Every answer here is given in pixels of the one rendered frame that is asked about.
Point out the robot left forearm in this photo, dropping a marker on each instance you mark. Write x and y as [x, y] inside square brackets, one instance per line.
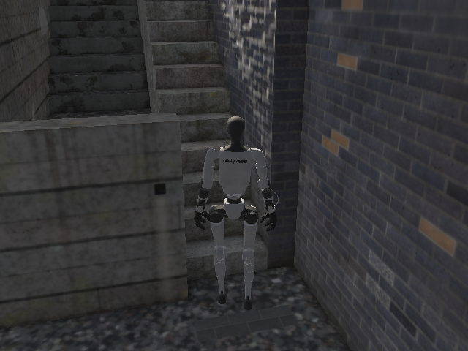
[202, 198]

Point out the left robot upper arm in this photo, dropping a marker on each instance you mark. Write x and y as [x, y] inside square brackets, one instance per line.
[208, 169]

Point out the right robot hand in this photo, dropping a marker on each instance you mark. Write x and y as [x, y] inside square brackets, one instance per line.
[272, 221]

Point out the right robot foot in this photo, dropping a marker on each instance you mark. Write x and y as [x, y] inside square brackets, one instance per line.
[247, 302]

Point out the left robot hand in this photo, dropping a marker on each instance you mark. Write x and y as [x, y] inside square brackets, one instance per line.
[199, 219]

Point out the robot right forearm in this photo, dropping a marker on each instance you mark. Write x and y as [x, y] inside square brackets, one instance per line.
[268, 198]

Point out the right robot upper arm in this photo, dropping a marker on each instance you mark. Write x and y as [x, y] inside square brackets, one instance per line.
[258, 156]

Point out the robot foot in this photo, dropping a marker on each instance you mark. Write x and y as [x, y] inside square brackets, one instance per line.
[222, 297]
[247, 302]

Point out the left robot foot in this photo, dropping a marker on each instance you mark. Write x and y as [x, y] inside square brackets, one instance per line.
[222, 297]

